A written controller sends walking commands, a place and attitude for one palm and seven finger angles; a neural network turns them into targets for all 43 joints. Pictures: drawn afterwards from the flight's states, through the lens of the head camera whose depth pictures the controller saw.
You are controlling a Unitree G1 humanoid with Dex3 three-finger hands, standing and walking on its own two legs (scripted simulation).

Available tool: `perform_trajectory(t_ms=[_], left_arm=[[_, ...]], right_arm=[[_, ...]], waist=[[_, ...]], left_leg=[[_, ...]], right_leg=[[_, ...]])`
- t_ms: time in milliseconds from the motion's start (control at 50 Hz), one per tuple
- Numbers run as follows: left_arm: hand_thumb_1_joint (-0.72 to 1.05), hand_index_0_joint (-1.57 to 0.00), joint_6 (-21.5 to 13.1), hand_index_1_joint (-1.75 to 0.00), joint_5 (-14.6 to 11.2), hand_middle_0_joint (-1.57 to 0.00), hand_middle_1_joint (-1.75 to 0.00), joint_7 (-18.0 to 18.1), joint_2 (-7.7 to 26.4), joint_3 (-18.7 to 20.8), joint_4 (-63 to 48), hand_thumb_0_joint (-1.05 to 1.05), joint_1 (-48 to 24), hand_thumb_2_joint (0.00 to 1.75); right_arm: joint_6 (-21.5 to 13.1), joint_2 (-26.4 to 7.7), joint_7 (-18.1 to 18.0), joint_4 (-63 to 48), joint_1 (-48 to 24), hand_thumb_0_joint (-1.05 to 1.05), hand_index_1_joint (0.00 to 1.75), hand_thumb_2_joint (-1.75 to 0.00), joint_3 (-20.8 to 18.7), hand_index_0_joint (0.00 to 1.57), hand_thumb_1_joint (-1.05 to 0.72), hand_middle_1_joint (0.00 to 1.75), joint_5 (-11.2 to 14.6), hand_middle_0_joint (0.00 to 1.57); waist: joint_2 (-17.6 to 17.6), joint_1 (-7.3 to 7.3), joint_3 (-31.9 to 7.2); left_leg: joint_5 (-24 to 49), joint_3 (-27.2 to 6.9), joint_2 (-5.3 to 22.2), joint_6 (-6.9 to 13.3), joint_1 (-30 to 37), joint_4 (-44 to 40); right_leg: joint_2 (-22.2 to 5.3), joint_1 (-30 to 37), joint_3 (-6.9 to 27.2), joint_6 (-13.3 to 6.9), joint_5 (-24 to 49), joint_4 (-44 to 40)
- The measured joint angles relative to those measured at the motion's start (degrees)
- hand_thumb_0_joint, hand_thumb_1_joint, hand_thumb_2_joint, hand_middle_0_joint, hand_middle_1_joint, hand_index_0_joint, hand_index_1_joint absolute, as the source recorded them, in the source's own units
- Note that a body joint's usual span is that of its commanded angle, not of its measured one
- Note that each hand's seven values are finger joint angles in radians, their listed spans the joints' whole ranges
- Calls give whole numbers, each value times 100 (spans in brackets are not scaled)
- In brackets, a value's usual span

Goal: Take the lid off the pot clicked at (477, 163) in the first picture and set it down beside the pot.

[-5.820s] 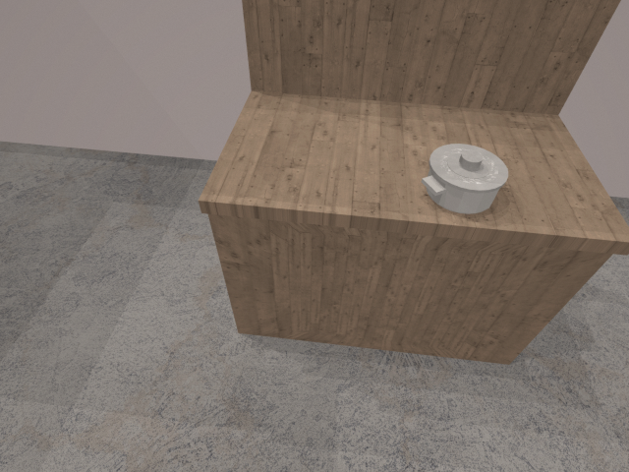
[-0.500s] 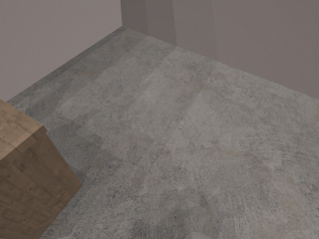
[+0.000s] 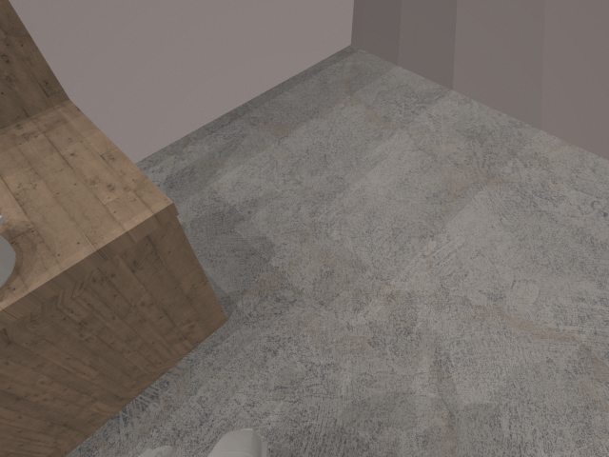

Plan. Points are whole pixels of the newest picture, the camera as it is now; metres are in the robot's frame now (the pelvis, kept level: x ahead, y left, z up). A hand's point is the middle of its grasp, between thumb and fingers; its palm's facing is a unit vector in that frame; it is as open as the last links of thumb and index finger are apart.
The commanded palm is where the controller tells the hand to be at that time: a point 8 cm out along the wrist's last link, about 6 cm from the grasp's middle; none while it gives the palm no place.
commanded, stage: turn to face it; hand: left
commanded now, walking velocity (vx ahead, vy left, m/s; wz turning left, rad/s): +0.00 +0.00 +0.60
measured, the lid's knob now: out of the picture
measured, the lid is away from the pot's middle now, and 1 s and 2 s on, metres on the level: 0.00 0.00 0.00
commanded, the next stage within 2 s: take the last steps up to it in 1.12 s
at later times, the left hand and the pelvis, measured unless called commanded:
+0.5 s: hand out of the picture +0.07 +0.29 -0.16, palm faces +0.31 -0.91 -0.27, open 7.4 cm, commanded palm none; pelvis +0.02 +0.05 +0.00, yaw +17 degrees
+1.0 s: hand out of the picture -0.05 +0.23 -0.16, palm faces +0.57 -0.78 -0.27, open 7.4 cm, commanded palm none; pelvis +0.02 +0.03 +0.00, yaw +35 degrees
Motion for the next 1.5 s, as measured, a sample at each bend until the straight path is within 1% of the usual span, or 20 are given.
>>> perform_trajectory(t_ms=[100, 140, 200, 300, 500, 580, 620, 640, 700, 760, 800, 900, 1000, 1040, 1060, 1120, 1220, 1360, 1440, 1500], left_arm=[[90, -21, 79, -30, 27, -20, -30, -15, 207, 92, 128, 0, 226, 90], [90, -21, 120, -30, -12, -20, -30, -31, 332, 155, 170, 0, 364, 90], [90, -20, 308, -29, -35, -20, -30, -3, 579, 262, 323, 1, 324, 90], [91, -20, 353, -29, -28, -20, -30, -12, 720, 330, 337, 1, 83, 90], [91, -20, 272, -29, -52, -20, -30, -25, 485, 209, -43, 1, -441, 90], [91, -20, 201, -29, -90, -20, -30, -15, 341, 146, -160, 1, -561, 90], [91, -20, 117, -29, -100, -20, -30, -14, 295, 102, -241, 1, -547, 90], [91, -20, 52, -29, -81, -20, -30, -3, 266, 87, -271, 1, -530, 90], [91, -20, 3, -29, -52, -20, -30, 5, 111, 7, -289, 0, -479, 90], [90, -20, 38, -29, -44, -20, -30, 24, 18, -4, -255, 0, -350, 90], [90, -20, 36, -29, -31, -20, -30, 32, -2, -6, -198, 0, -266, 90], [90, -21, 25, -30, 10, -20, -30, 12, 40, -8, -38, 1, -56, 90], [90, -21, 68, -30, 41, -20, -30, -8, 203, 61, 163, 0, 164, 90], [90, -21, 111, -30, 9, -20, -30, -9, 296, 111, 257, 1, 288, 90], [90, -21, 151, -30, -20, -20, -30, -17, 344, 139, 293, 1, 355, 90], [91, -20, 336, -29, -24, -20, -30, 27, 542, 205, 503, 1, 342, 90], [91, -20, 336, -29, -47, -20, -30, -7, 580, 216, 660, 1, 249, 90], [91, -20, 252, -29, -12, -20, -30, -76, 346, 121, 674, 1, 206, 90], [91, -20, 141, -29, 18, -20, -30, -150, 155, 55, 680, 1, 219, 90], [91, -20, -63, -29, 43, -20, -30, -165, 35, 25, 664, 1, 285, 90]], right_arm=[[-103, -15, -3, -171, -377, 1, 30, -90, 78, 19, -91, 30, 34, 19], [-215, -56, 5, -327, -451, 1, 30, -90, 110, 19, -91, 30, 20, 19], [-381, 28, -35, -462, -559, 0, 30, -90, 148, 19, -91, 30, 41, 19], [-426, 158, -152, -532, -449, 0, 30, -90, 237, 20, -91, 30, 16, 20], [-326, 310, -116, -387, -72, 0, 30, -90, 255, 20, -91, 30, -7, 20], [-266, 293, -127, -303, 95, 0, 30, -90, 197, 20, -91, 30, -20, 20], [-236, 264, -128, -268, 196, 0, 30, -90, 159, 20, -91, 30, 8, 20], [-228, 232, -123, -253, 235, 0, 30, -90, 131, 20, -91, 30, 36, 20], [-145, 105, -133, -171, 270, 0, 30, -90, 24, 20, -91, 30, 22, 20], [-76, 20, -69, -98, 292, 1, 30, -90, -9, 20, -91, 30, -17, 20], [-54, 2, -34, -72, 284, 1, 30, -90, -1, 20, -91, 30, -23, 20], [-23, 23, -15, -32, 134, 1, 30, -90, 62, 20, -91, 30, -5, 19], [-110, 76, -40, -93, -170, 1, 30, -90, 151, 19, -91, 30, 38, 19], [-205, 88, -48, -173, -245, 1, 30, -90, 197, 19, -91, 30, 40, 19], [-272, 81, -50, -227, -256, 1, 30, -90, 208, 19, -91, 30, 24, 19], [-364, 247, -108, -266, -342, 0, 30, -90, 288, 20, -91, 30, -2, 19], [-399, 403, -216, -222, -325, 0, 30, -90, 410, 20, -91, 30, 11, 20], [-452, 530, -215, -68, -71, 0, 30, -90, 431, 20, -91, 30, -12, 20], [-485, 533, -214, 95, 242, 0, 30, -90, 388, 20, -91, 30, -38, 20], [-486, 496, -227, 275, 532, 0, 30, -90, 350, 20, -91, 30, -5, 20]], waist=[[-193, 201, 95], [-228, 241, 37], [-398, 315, 61], [-350, 314, 6], [-110, 115, -88], [46, -7, -123], [103, -31, -172], [152, -29, -189], [350, -104, -145], [357, -109, -148], [295, -103, -140], [81, 15, -81], [-107, 229, -8], [-157, 270, -42], [-143, 265, -99], [-357, 348, -73], [-326, 382, -102], [-158, 288, -288], [-32, 161, -417], [41, 123, -490]], left_leg=[[5, 309, -54, 145, 639, -1476], [755, 404, -97, 323, 1018, -2405], [503, 341, -225, 671, 896, -2120], [662, 18, -320, 729, 1174, -2639], [950, -655, -592, 738, 1348, -3048], [869, -924, -676, 636, 1232, -2847], [758, -1051, -748, 554, 1109, -2616], [650, -1073, -767, 520, 984, -2368], [-348, -793, -738, 384, 383, -677], [-137, -400, -528, 278, -35, 664], [1, -251, -370, 208, -96, 887], [-147, -52, -130, 139, 228, -37], [-202, 151, -135, 221, 796, -1385], [360, 246, -160, 293, 1198, -2329], [614, 222, -148, 528, 1285, -2617], [474, 211, -256, 727, 1220, -2416], [805, 57, -298, 720, 1506, -3007], [1011, -64, -387, 743, 1696, -3398], [915, -105, -431, 712, 1706, -3329], [545, -139, -452, 656, 1546, -2813]], right_leg=[[-273, -94, -284, 208, -214, 341], [-396, -316, -376, 322, -418, 851], [-288, -1066, 248, 444, -1304, 2601], [-5, -1802, 677, 551, -761, 3664], [294, -1724, 963, 593, -488, 2450], [512, -1286, 959, 506, -425, 1524], [582, -871, 909, 463, 82, 652], [590, -747, 854, 273, 341, 373], [528, -667, 539, -120, 204, 475], [391, -465, 325, -154, 213, 263], [291, -368, 211, -142, 266, 136], [31, -283, -28, -83, 313, 16], [-173, -396, -205, 62, 248, 207], [-248, -513, -272, 166, 129, 471], [-257, -663, -264, 218, 3, 764], [-142, -1189, 345, 296, -1054, 2104], [104, -1663, 696, 383, -601, 3207], [251, -1344, 679, 352, -580, 2296], [359, -890, 575, 222, -591, 1314], [466, -365, 493, 70, -68, 248]])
